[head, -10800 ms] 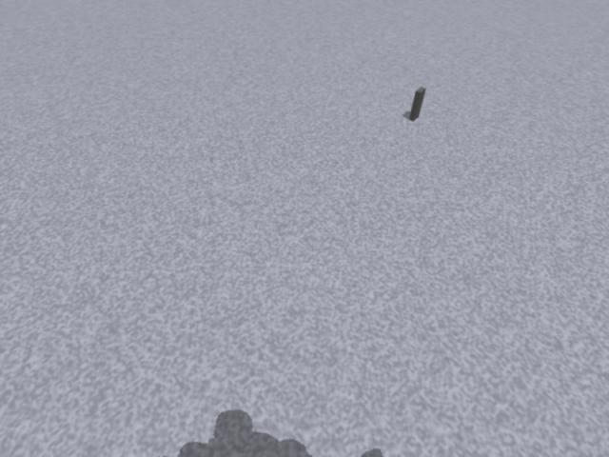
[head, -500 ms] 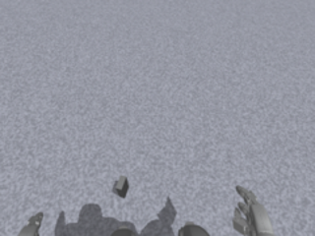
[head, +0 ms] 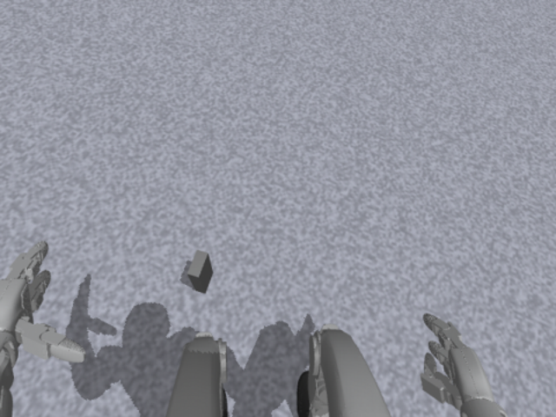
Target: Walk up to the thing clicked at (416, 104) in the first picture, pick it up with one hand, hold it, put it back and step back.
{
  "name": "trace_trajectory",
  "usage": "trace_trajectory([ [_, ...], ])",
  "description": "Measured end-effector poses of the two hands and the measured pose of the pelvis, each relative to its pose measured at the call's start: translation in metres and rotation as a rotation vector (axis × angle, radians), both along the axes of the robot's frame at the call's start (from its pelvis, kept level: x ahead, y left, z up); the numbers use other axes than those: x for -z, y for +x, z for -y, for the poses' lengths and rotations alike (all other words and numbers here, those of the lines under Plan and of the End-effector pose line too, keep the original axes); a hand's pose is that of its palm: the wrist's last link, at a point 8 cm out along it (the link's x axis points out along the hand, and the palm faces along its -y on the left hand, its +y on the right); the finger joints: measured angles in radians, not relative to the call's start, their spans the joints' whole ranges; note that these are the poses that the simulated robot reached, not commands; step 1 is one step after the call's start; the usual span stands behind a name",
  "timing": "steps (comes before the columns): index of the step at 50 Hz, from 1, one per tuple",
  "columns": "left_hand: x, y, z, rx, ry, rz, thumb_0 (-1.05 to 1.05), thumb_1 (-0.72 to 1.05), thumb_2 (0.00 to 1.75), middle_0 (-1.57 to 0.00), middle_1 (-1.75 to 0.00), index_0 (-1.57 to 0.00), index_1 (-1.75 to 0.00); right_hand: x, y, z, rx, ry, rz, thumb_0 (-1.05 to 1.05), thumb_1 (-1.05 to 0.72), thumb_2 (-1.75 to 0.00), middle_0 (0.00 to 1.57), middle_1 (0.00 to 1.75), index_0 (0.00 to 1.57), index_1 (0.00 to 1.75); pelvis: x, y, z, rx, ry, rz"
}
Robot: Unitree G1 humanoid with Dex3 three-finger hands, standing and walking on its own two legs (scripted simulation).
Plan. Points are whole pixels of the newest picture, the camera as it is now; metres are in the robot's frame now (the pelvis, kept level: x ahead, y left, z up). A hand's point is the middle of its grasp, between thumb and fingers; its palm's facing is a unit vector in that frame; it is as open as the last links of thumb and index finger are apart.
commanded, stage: go down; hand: left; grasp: from the side
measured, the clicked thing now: (201, 273) +0.45 +0.16 -0.50
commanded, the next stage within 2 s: approach in 1.54 s
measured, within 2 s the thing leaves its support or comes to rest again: neither
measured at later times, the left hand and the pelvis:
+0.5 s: hand (70, 270) +0.36 +0.33 -0.15, palm faces +0.04 -0.99 -0.14, open 17.2 cm; pelvis -0.04 +0.00 -0.11, yaw -2 degrees
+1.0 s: hand (72, 259) +0.39 +0.35 -0.18, palm faces +0.03 -0.99 -0.11, open 17.4 cm; pelvis -0.05 +0.00 -0.17, yaw -3 degrees
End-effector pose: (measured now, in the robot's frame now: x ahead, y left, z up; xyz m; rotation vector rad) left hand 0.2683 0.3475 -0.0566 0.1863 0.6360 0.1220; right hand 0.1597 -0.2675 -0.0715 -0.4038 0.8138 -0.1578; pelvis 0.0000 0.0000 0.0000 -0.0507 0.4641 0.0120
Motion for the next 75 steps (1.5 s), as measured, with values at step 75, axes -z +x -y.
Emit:
trace_trajectory([
  [75, 0.125, 0.111, -0.058, 0.104, -0.097, 0.463, -0.02, -0.55, 0.12, -0.05, -0.10, -0.05, -0.11, 0.210, -0.113, 0.018, -0.023, -0.077, -0.368, 0.01, -0.89, -0.90, 0.20, 0.30, 0.21, 0.30, 0.199, -0.053, -0.002, 0.024, -0.055, -0.108],
])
